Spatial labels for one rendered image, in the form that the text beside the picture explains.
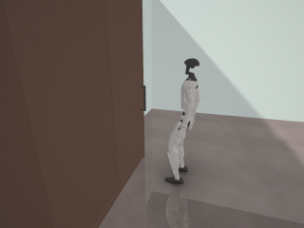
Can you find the robot right upper arm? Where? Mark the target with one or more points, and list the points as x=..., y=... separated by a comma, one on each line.
x=198, y=96

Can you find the humanoid robot head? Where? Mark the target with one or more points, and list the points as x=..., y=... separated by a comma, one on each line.
x=192, y=62

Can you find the left robot hand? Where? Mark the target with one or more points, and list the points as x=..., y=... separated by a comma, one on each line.
x=180, y=135

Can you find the handle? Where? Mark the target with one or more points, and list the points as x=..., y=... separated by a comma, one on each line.
x=144, y=97

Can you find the wardrobe door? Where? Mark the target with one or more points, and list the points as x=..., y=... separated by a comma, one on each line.
x=123, y=28
x=62, y=48

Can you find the robot right forearm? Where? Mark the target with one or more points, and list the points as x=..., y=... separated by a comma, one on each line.
x=195, y=108

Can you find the robot left forearm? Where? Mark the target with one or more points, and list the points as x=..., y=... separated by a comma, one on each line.
x=187, y=116

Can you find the right robot hand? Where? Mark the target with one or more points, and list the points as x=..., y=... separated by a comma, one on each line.
x=193, y=119

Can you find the robot left upper arm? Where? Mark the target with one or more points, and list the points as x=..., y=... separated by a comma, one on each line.
x=188, y=89

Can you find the robot right thigh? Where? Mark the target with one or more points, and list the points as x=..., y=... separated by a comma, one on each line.
x=178, y=144

